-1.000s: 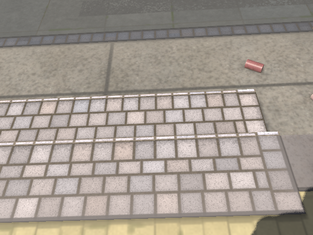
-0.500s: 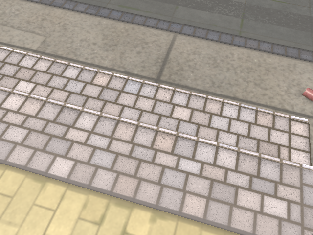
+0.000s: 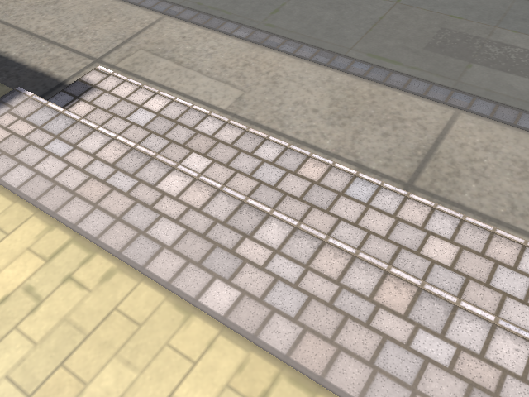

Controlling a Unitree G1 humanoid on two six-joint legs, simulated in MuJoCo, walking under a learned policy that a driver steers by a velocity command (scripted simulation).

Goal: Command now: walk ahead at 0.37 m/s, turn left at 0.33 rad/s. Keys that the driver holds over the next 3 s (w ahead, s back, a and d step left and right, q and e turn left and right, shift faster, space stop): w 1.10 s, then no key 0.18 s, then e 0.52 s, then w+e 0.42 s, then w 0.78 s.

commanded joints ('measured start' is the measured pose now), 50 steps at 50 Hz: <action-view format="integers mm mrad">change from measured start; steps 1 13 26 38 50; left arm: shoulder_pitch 40 41 -224 185 52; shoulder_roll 145 120 34 266 75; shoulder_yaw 38 25 6 74 23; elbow -13 4 -33 71 143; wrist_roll -1 -2 9 41 -20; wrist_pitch -27 -10 20 -10 -47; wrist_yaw -8 -21 -61 -7 -21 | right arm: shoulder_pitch -123 248 198 352 -33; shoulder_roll -39 -197 -20 68 33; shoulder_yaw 1 -22 38 62 47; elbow -84 17 101 132 44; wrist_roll -2 10 31 53 2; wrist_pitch -26 -83 -125 -116 -66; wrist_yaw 2 -57 -60 -66 -40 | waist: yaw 32 -146 -42 74 -34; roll -157 113 17 -290 -87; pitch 99 -128 106 -305 85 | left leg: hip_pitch -193 745 495 43 -109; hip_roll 13 420 191 -48 147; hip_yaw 4 -535 28 162 117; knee -118 -777 -879 286 -36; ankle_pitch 28 -246 448 -123 120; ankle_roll -5 257 208 82 30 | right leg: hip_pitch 74 -645 -663 407 -93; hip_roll -253 -17 -106 -417 -185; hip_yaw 211 91 15 652 171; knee -166 920 593 141 -160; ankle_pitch -130 -282 157 -46 252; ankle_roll -139 -39 38 -307 -184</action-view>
